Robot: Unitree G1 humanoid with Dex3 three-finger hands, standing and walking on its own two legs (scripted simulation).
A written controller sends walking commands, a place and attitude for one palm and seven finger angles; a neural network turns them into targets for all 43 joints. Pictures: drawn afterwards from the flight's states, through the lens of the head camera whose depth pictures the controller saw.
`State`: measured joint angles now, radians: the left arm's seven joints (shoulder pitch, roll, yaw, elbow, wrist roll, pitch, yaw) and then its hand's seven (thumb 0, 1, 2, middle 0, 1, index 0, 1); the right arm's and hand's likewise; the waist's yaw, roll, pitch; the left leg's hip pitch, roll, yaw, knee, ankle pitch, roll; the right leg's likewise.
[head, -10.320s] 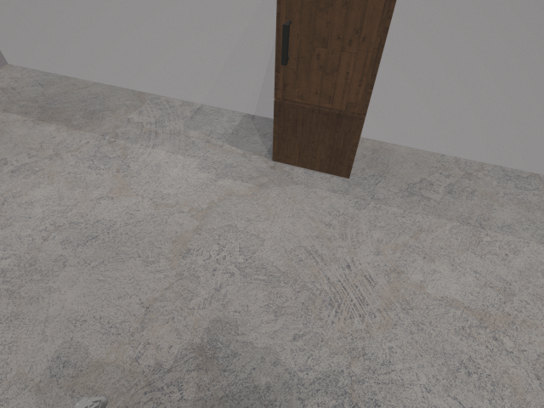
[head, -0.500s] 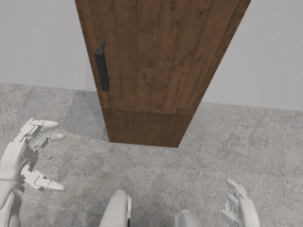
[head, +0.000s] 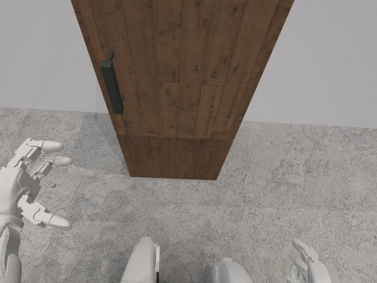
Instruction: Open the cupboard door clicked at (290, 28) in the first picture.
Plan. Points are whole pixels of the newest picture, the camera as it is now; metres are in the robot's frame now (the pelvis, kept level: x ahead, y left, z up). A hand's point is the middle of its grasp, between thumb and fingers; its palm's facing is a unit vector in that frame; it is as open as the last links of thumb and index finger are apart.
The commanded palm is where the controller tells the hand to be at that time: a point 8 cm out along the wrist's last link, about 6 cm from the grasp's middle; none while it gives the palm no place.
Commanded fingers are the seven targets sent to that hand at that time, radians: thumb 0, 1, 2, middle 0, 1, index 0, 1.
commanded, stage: raise the hand with hooked fingers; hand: left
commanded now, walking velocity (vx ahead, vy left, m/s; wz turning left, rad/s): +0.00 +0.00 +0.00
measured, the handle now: (115, 84) +0.57 +0.23 +0.04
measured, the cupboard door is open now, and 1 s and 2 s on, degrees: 0 0 0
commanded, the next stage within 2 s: move the hooked fingers beside the handle in 0.22 s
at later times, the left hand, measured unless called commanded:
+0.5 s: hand (58, 177) +0.30 +0.27 +0.05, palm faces +0.04 -1.00 -0.04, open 14.0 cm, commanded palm +0.29 +0.32 +0.05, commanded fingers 0.00 -0.50 0.30 -0.30 -1.20 -0.30 -1.20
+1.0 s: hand (73, 141) +0.38 +0.27 +0.04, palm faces +0.04 -1.00 -0.03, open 14.0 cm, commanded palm +0.37 +0.32 +0.05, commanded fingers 0.00 -0.50 0.30 -0.30 -1.20 -0.30 -1.20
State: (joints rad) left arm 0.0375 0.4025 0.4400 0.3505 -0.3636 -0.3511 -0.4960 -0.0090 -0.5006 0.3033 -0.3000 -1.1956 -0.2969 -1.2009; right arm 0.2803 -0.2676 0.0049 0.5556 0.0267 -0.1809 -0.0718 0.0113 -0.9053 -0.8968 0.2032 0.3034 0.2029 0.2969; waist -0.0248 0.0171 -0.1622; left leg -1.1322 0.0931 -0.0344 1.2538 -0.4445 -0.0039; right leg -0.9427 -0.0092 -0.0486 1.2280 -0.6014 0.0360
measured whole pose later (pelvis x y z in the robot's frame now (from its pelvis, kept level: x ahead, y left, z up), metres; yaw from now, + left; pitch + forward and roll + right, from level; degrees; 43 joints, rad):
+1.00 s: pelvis +0.00 -0.01 -0.01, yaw -1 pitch +21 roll -4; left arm -0.39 0.49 0.49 0.77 -0.26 -0.39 -0.50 -0.01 -0.50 0.30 -0.30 -1.20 -0.30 -1.20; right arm 0.30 -0.27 0.01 0.62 0.02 -0.09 -0.07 0.01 -0.91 -0.90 0.20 0.30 0.20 0.30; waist -0.06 0.01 -0.16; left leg -1.20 0.11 -0.03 1.28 -0.45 -0.01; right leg -1.02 0.00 -0.03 1.27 -0.61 0.03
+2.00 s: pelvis -0.01 +0.01 -0.04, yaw -4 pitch +29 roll -7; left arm -0.96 0.81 0.58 1.20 -0.07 -0.33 -0.47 -0.01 -0.50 0.30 -0.30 -1.20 -0.30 -1.20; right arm 0.31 -0.28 0.07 0.62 0.00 0.03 -0.05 0.00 -0.91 -0.90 0.20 0.30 0.20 0.30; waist -0.18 0.02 -0.13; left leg -1.46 0.13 -0.05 1.42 -0.47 0.00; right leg -1.27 0.03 -0.04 1.38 -0.61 0.04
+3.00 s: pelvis -0.01 +0.00 -0.04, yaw -4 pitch +28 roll -6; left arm -0.91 0.74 0.56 1.13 -0.10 -0.34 -0.44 -0.01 -0.50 0.30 -0.30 -1.20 -0.30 -1.20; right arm 0.30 -0.27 0.06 0.63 0.00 0.05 -0.04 0.00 -0.91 -0.90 0.20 0.30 0.20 0.30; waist -0.16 0.02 -0.13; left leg -1.44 0.13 -0.06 1.40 -0.47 -0.01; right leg -1.25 0.04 -0.05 1.37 -0.62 0.03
